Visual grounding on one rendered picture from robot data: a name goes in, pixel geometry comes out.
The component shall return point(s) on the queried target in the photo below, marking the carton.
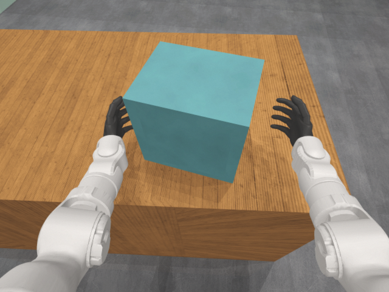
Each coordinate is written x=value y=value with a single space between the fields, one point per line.
x=191 y=108

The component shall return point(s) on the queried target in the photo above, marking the pedestal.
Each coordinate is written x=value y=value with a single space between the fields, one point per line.
x=56 y=87

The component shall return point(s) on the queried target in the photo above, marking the robot right forearm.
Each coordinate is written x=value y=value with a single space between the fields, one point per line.
x=323 y=190

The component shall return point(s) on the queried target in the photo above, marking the robot right hand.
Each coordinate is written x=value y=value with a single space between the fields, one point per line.
x=299 y=122

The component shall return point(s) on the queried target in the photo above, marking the left robot upper arm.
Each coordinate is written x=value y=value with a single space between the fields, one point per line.
x=73 y=241

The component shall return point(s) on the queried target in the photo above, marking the right robot upper arm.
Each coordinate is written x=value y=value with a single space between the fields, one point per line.
x=354 y=252

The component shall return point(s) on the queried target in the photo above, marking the robot left hand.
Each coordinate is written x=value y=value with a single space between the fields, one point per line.
x=114 y=123

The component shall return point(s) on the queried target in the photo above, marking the robot left forearm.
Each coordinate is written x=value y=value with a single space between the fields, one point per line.
x=101 y=183

